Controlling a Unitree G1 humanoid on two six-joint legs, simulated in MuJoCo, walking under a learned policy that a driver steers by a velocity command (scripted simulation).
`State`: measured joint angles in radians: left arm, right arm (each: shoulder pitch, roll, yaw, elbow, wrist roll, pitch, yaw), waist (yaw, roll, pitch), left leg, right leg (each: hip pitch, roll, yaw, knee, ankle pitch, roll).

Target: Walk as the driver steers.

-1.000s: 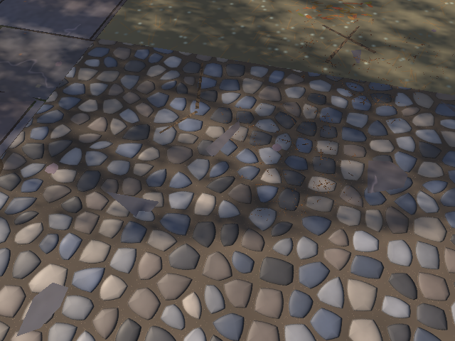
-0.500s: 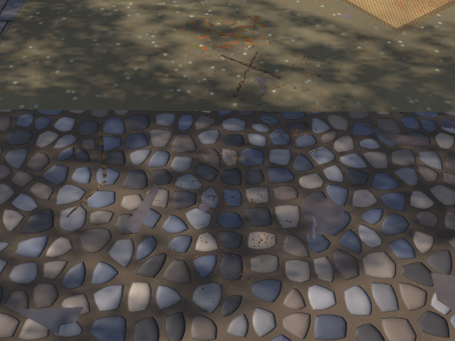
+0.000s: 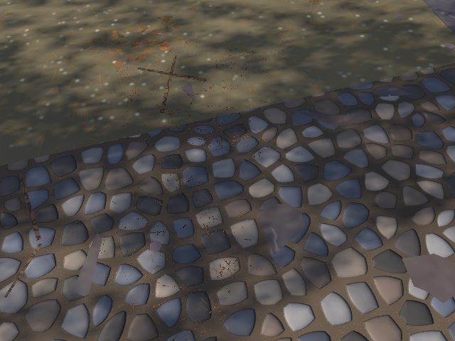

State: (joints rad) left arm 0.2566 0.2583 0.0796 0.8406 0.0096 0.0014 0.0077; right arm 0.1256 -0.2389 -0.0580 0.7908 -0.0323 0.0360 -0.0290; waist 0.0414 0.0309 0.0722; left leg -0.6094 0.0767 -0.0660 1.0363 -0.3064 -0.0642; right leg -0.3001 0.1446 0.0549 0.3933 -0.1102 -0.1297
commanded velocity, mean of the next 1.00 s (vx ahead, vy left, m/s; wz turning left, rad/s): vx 0.19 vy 0.00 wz -0.14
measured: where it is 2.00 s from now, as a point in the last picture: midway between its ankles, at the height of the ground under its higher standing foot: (246, 257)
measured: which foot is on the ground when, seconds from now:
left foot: up 0.00-0.28, down 0.30-0.68, up 0.70-1.00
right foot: down 0.00-0.30, up 0.32-0.64, down 0.66-1.00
